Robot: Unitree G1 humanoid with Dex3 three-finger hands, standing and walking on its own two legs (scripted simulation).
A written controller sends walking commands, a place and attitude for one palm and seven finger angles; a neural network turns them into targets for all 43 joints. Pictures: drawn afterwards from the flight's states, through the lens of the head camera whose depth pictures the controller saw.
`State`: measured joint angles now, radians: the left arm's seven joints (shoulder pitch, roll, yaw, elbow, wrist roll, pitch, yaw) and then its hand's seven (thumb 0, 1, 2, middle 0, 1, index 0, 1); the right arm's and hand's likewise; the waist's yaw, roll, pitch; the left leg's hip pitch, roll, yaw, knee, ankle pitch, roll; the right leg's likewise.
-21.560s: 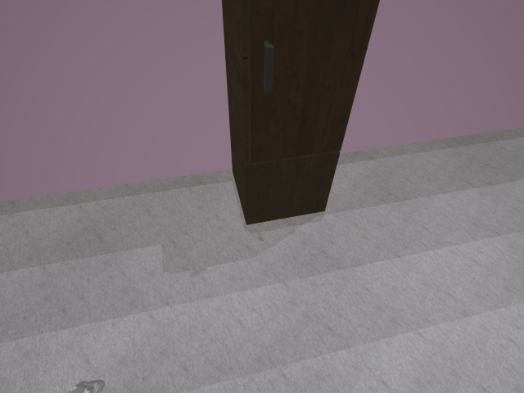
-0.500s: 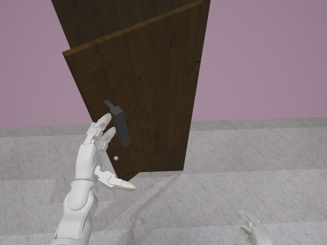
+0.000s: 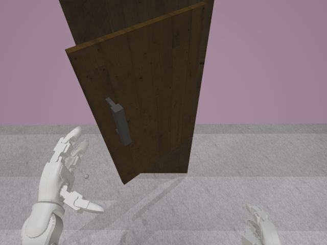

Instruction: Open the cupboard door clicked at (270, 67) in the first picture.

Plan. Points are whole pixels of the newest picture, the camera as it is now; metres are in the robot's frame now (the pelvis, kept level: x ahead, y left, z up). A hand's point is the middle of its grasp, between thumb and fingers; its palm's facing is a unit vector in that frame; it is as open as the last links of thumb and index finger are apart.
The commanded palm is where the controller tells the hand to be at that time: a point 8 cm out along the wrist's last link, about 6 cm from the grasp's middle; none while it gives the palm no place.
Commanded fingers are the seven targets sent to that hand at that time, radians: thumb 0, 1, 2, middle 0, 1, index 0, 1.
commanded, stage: draw the hand back to the body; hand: left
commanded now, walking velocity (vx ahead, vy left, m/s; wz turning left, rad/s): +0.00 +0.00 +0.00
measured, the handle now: (118, 122) +0.40 +0.15 +0.08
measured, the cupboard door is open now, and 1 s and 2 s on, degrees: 40 40 40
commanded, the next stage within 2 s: step back with the hand held close in 1.66 s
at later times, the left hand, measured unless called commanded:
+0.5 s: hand (64, 175) +0.23 +0.22 +0.11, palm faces +0.09 -0.99 -0.05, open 16.3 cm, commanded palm +0.20 +0.27 +0.12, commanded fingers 0.00 -0.43 0.33 -0.15 -0.30 -0.15 -0.30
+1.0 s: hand (25, 162) +0.23 +0.27 +0.16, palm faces +0.36 -0.86 -0.37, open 12.5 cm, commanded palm +0.19 +0.31 +0.18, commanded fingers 0.00 0.44 0.70 -0.18 -0.30 -0.18 -0.30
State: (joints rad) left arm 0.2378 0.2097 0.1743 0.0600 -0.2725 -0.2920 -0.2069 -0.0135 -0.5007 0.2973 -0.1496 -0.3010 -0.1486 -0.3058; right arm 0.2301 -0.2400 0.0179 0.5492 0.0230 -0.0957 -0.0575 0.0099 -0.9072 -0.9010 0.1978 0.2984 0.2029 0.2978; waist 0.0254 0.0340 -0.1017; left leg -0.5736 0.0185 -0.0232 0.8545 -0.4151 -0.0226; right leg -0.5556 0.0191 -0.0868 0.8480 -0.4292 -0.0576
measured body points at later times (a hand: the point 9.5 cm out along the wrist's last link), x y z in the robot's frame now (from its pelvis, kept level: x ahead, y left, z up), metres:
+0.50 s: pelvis +0.00 +0.02 +0.01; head +0.00 +0.00 +0.46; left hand +0.22 +0.27 +0.12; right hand +0.18 -0.20 -0.07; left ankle +0.01 +0.13 -0.70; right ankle +0.00 -0.08 -0.70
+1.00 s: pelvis +0.02 +0.03 +0.04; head +0.01 +0.01 +0.49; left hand +0.20 +0.31 +0.18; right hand +0.21 -0.19 -0.04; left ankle +0.01 +0.14 -0.70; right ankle +0.00 -0.08 -0.70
